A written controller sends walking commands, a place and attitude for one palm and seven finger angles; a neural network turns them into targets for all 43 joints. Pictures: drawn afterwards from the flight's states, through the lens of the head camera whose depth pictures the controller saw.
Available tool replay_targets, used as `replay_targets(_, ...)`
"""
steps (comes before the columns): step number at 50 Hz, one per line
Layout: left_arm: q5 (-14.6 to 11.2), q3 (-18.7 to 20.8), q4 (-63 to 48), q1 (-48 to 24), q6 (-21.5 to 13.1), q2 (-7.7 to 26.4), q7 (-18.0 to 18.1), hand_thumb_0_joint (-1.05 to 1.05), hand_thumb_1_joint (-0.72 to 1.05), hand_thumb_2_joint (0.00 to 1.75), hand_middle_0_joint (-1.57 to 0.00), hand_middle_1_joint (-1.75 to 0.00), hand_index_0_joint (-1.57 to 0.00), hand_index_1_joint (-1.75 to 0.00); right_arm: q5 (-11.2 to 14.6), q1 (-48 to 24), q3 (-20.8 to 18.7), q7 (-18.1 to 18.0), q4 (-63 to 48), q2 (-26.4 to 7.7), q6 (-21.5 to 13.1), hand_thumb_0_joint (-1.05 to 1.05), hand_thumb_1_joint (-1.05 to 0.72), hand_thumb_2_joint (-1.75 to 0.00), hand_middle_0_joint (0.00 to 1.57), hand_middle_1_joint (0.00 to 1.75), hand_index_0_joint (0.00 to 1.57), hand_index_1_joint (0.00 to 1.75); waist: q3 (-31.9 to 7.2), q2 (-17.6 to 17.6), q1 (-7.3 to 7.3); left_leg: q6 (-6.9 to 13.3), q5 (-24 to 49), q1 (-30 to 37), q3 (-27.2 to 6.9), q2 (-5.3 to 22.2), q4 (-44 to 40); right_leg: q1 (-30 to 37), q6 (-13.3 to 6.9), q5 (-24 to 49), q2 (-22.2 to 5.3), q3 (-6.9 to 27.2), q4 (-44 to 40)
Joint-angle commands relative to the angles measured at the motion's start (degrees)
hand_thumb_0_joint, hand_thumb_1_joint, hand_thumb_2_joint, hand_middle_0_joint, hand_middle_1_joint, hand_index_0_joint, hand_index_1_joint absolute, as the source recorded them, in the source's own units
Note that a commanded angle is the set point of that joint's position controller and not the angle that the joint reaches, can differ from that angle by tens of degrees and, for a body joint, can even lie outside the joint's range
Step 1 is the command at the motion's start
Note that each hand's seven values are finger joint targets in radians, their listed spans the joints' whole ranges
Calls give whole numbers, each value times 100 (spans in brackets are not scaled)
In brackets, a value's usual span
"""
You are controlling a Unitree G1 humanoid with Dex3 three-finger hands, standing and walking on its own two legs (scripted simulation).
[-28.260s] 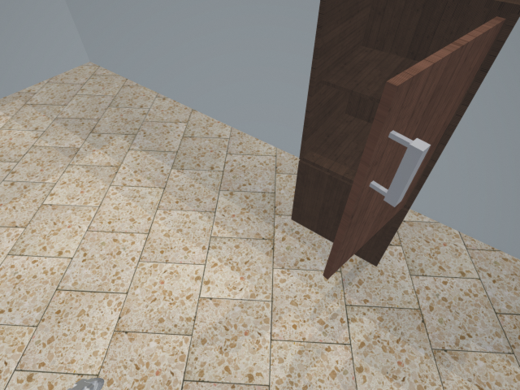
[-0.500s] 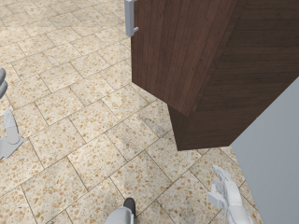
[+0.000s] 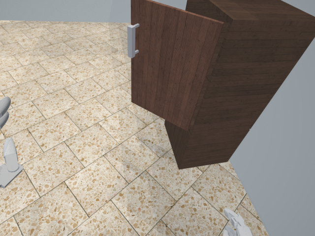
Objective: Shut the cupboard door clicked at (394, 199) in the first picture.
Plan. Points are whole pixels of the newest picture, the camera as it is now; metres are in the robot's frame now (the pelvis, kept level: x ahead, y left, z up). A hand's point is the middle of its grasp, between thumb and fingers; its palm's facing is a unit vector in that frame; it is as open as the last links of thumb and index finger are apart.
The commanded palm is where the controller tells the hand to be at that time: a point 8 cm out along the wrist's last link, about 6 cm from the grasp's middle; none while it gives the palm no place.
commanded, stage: stop stepping back and stand still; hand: left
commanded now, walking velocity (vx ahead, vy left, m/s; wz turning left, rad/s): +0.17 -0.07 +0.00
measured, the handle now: (134, 40) +0.90 +0.12 +0.08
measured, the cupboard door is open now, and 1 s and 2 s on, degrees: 45 45 45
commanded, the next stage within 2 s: let the arm hang, fingers relaxed in 0.38 s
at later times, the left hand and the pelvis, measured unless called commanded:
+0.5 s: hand out of the picture +0.18 +0.29 +0.16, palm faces +0.41 -0.76 -0.51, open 7.4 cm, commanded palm none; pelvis -0.01 +0.02 +0.00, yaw +1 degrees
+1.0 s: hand out of the picture -0.05 +0.20 -0.18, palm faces +0.08 -0.97 -0.23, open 7.1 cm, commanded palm none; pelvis +0.00 +0.01 +0.00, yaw +3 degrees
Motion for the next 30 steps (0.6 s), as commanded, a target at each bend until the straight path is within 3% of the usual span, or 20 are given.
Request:
replay_targets(1, -152, 1059, -380, -202, -73, 1041, 166, 0, 90, 90, -20, -30, -20, -30, 32, -562, -479, -144, -585, -971, 69, 0, -90, -90, 20, 30, 20, 30, -575, -272, 160, -262, -1547, 999, -368, 374, 1341, -1123, -588, -1622, -1308, 1108, -985)
replay_targets(3, -139, 747, -125, -383, 130, 773, 187, 0, 90, 90, -20, -30, -20, -30, 80, -593, -485, -152, -524, -986, 224, 0, -90, -90, 20, 30, 20, 30, 26, -899, 138, -205, -1562, 475, -382, 374, 2880, -1919, -1052, -2555, -1980, 1822, -1203)
replay_targets(4, -85, 595, -99, -754, 139, 693, 219, 0, 90, 90, -20, -30, -20, -30, 112, -639, -454, -132, -535, -998, 275, 0, -90, -90, 20, 30, 20, 30, 411, -874, 85, -146, -1574, -95, -437, 457, 3192, -1877, -1083, -2523, -2128, 1927, -1184)
replay_targets(6, 63, 355, 32, -1571, 56, 671, 274, 0, 90, 90, -20, -30, -20, -30, 122, -776, -376, -140, -493, -993, 209, 0, -90, -90, 20, 30, 20, 30, 788, -460, 40, -18, -1748, 22, -366, 681, 2391, -1901, -795, -2056, -1948, 1408, -791)
replay_targets(8, 196, 139, -182, -2226, 5, 664, 288, 0, 90, 90, -20, -30, -20, -30, 126, -876, -366, -223, -457, -1076, 115, 0, -90, -90, 20, 30, 20, 30, 921, 542, 18, 69, -1841, 690, -248, 605, 1215, -2177, -451, -1857, -1362, 760, 69)
replay_targets(9, 189, 82, -374, -2222, -38, 581, 283, 0, 90, 90, -20, -30, -20, -30, 151, -837, -367, -245, -533, -1142, 45, 0, -90, -90, 20, 30, 20, 30, 892, 1332, 42, 240, -2426, 750, -951, 928, 343, -2183, -216, -1558, -868, 393, 856)
replay_targets(10, 170, 148, -647, -2166, -116, 606, 298, 0, 90, 90, -20, -30, -20, -30, 163, -847, -338, -240, -638, -1173, -39, 0, -90, -90, 20, 30, 20, 30, 789, 2060, 72, 541, -3182, 745, -2286, 1575, -591, -2135, 102, -1093, -331, 61, 1713)
replay_targets(11, 143, 307, -703, -2025, -193, 736, 271, 0, 90, 90, -20, -30, -20, -30, 147, -933, -288, -205, -602, -1055, -111, 0, -90, -90, 20, 30, 20, 30, 514, 2287, 112, 448, -4651, 297, -3073, 1953, -1509, -1662, 175, -1121, -163, 122, 2541)
replay_targets(12, 149, 680, -903, -1924, -238, 1119, 242, 0, 90, 90, -20, -30, -20, -30, 78, -980, -291, -211, -622, -993, -164, 0, -90, -90, 20, 30, 20, 30, 492, 1954, 200, 370, -4706, 33, -3442, 2048, -1755, -1529, 161, -899, -225, 379, 2908)
replay_targets(14, 132, 656, -1104, -1504, -289, 934, 201, 0, 90, 90, -20, -30, -20, -30, 12, -933, -326, -113, -600, -894, -235, 0, -90, -90, 20, 30, 20, 30, 196, 1112, 279, 209, -3782, 30, -2703, 1914, -1694, -1032, 157, -563, -270, 337, 2666)
replay_targets(16, 127, 655, -1124, -948, -286, 783, 202, 0, 90, 90, -20, -30, -20, -30, 16, -897, -339, -45, -622, -907, -216, 0, -90, -90, 20, 30, 20, 30, -101, 1390, 301, 184, -3112, 98, -1713, 1653, -1480, -411, 159, -585, -219, 34, 1770)
replay_targets(18, 102, 600, -930, -541, -230, 642, 176, 0, 90, 90, -20, -30, -20, -30, 42, -820, -349, -33, -700, -949, -144, 0, -90, -90, 20, 30, 20, 30, -181, 1667, 265, -16, -2972, -47, -1163, 1370, -1320, 201, 145, -365, -106, -257, 822)
replay_targets(19, 95, 612, -795, -454, -187, 652, 169, 0, 90, 90, -20, -30, -20, -30, 65, -761, -364, -39, -738, -961, -104, 0, -90, -90, 20, 30, 20, 30, -201, 1522, 234, -74, -2885, -46, -994, 1243, -1166, 398, 145, -198, -93, -285, 407)
replay_targets(21, 88, 683, -336, -407, -86, 703, 176, 0, 90, 90, -20, -30, -20, -30, 66, -681, -380, -74, -742, -950, 27, 0, -90, -90, 20, 30, 20, 30, -167, 996, 177, -87, -2645, -243, -728, 1009, -654, 593, 60, -58, -316, -3, -109)
replay_targets(23, 40, 660, -117, -581, -67, 691, 181, 0, 90, 90, -20, -30, -20, -30, 55, -637, -374, -90, -727, -918, 90, 0, -90, -90, 20, 30, 20, 30, -186, 658, 115, -118, -1720, 198, -562, 851, 64, 84, -137, 121, -798, 497, -424)
replay_targets(24, 539, -1735, 3798, -702, 735, -648, -678, 0, 90, 90, -20, -30, -20, -30, 222, -763, -510, 372, 314, -1600, -170, 0, -90, -90, 20, 30, 20, 30, -50, 301, 55, -5, 113, 261, -450, 934, 1693, -725, -179, 2387, -1541, 469, 382)
replay_targets(25, 491, -1782, 3838, -943, 1103, -648, -781, 0, 90, 90, -20, -30, -20, -30, 288, -411, -583, 369, 314, -1273, 111, 0, -90, -90, 20, 30, 20, 30, -349, -66, 7, -48, -234, 776, -484, 911, 1818, -1238, -356, 2150, -1564, 712, 497)
replay_targets(26, 475, -1889, 3985, -1288, 1186, -764, -825, 0, 90, 90, -20, -30, -20, -30, 234, -308, -544, 332, 362, -1245, 267, 0, -90, -90, 20, 30, 20, 30, -246, -465, 31, 12, -581, 639, -530, 850, 1916, -1592, -384, 1136, -1505, 589, 448)
replay_targets(27, 507, -1933, 4291, -1501, 1185, -772, -829, 0, 90, 90, -20, -30, -20, -30, 159, -286, -526, 311, 373, -1242, 374, 0, -90, -90, 20, 30, 20, 30, -168, -934, 69, 76, -400, 502, -565, 805, 2008, -1600, -395, 919, -1425, 552, 443)
replay_targets(30, 512, -1958, 5108, -2068, 1209, -584, -800, 0, 90, 90, -20, -30, -20, -30, 42, -459, -485, 264, 389, -1322, 636, 0, -90, -90, 20, 30, 20, 30, 307, -1341, 107, 102, -879, 345, -380, 487, 2509, -1781, -715, 585, -1720, 683, 120)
